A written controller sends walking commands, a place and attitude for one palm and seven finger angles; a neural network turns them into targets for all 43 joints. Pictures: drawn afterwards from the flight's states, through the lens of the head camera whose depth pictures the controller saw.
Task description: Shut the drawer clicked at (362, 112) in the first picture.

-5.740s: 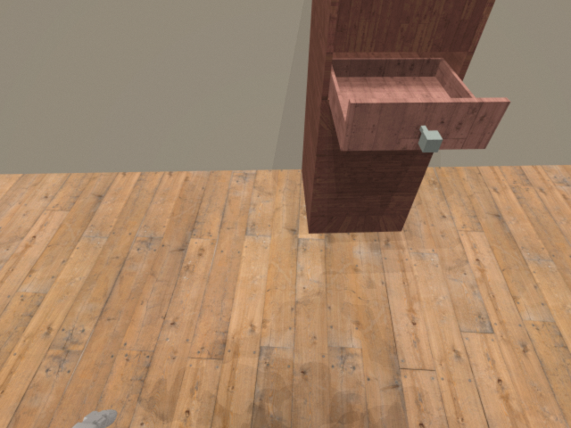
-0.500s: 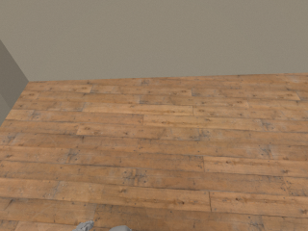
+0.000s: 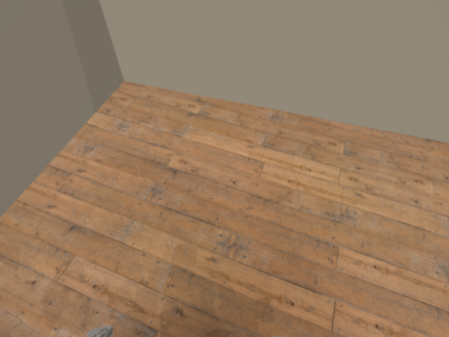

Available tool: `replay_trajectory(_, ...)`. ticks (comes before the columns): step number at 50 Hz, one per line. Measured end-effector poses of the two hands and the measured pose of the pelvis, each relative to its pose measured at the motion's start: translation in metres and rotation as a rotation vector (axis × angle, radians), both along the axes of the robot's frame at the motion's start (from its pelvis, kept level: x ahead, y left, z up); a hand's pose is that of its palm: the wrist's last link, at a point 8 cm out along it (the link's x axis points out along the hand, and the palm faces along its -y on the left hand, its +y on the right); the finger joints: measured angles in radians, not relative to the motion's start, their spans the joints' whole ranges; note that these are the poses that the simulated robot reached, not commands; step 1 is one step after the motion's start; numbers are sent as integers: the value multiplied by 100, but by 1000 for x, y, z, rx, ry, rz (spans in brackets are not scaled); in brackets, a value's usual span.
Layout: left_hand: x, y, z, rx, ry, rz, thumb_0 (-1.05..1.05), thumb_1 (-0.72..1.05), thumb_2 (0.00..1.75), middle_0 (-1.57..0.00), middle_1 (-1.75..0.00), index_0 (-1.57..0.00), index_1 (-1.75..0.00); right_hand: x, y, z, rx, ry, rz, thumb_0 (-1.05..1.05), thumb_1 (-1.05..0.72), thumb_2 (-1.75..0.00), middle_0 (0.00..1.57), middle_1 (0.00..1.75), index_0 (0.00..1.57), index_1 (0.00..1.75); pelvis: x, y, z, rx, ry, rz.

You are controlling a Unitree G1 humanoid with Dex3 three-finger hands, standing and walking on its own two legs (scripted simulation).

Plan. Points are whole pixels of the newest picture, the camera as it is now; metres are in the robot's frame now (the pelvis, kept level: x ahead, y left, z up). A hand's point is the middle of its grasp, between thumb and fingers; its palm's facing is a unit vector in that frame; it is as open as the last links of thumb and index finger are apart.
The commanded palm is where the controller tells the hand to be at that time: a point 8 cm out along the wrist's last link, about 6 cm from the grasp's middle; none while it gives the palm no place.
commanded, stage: turn to face it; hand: left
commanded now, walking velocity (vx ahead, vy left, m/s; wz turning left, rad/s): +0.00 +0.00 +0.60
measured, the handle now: out of the picture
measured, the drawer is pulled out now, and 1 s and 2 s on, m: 0.28 0.28 0.28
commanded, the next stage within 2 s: none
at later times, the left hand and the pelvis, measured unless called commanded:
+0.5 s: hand out of the picture -0.06 +0.19 -0.17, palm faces +0.38 -0.90 -0.22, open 7.4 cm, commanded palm none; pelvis -0.04 -0.01 -0.01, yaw +20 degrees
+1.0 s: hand out of the picture -0.03 +0.24 -0.14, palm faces +0.57 -0.78 -0.26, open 7.4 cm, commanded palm none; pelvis -0.04 -0.01 +0.00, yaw +36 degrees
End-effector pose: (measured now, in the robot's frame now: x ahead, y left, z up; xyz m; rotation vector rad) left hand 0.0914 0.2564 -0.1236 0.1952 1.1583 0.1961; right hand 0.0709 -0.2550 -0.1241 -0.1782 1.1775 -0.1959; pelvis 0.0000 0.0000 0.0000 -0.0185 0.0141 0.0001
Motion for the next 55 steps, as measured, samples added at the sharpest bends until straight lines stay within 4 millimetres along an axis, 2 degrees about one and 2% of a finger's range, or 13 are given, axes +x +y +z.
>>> replay_trajectory(3,-10,-14,4,12,-31,28,0,90,90,-20,-30,-20,-30,-1,-10,-10,25,10,26,1,-90,-90,20,30,21,30,-7,-14,-4,8,0,39)
replay_trajectory(6,-31,-27,7,33,-50,62,0,90,90,-20,-30,-20,-30,1,-21,-22,46,23,53,1,-90,-90,20,30,21,30,-14,-27,-8,16,-3,79)
replay_trajectory(11,-74,-41,18,35,-11,148,0,90,90,-20,-30,-20,-30,9,-30,-15,54,48,127,1,-90,-90,20,30,20,30,-19,-37,3,43,-14,155)
replay_trajectory(17,-114,-47,13,9,27,231,0,90,90,-20,-30,-20,-30,20,-28,-10,33,83,213,1,-90,-90,20,30,20,30,-24,-37,6,51,-11,244)
replay_trajectory(22,-153,-38,-2,-28,69,317,0,90,90,-20,-30,-20,-30,44,-3,-5,-5,89,318,1,-91,-90,19,30,20,30,-32,-24,2,41,2,310)
replay_trajectory(27,-199,-13,-30,-67,121,418,0,90,90,-20,-30,-20,-30,77,42,0,-45,0,433,1,-91,-90,19,30,20,30,-41,0,-13,23,11,378)
replay_trajectory(30,-215,1,-33,-67,163,450,0,90,90,-20,-30,-20,-30,84,65,11,-46,-50,470,1,-90,-90,20,30,20,30,-45,8,-9,14,6,392)
replay_trajectory(33,-216,14,-25,-61,144,472,0,90,90,-20,-30,-20,-30,82,78,19,-51,-63,491,1,-90,-90,20,30,20,30,-47,13,-2,-5,0,424)
replay_trajectory(37,-204,29,-12,-38,61,492,0,90,90,-20,-30,-20,-30,75,88,20,-45,-39,523,1,-90,-90,20,30,20,30,-51,17,5,-13,-4,470)
replay_trajectory(43,-180,36,4,4,-47,517,0,90,90,-20,-30,-20,-30,61,85,10,-21,23,550,1,-90,-90,20,30,21,30,-51,11,6,-4,-3,540)
replay_trajectory(50,-159,17,19,54,-129,543,0,90,90,-20,-30,-20,-30,57,58,-12,1,107,576,1,-90,-90,20,30,21,30,-43,-12,0,10,8,627)
replay_trajectory(53,-164,0,20,84,-145,567,0,90,90,-20,-30,-20,-30,66,46,-25,9,127,595,1,-90,-90,20,30,21,30,-39,-25,-6,19,8,665)
replay_trajectory(55,-175,-14,24,84,-129,596,0,90,90,-20,-30,-20,-30,73,42,-25,5,137,621,1,-90,-90,20,30,20,30,-38,-29,-3,29,1,704)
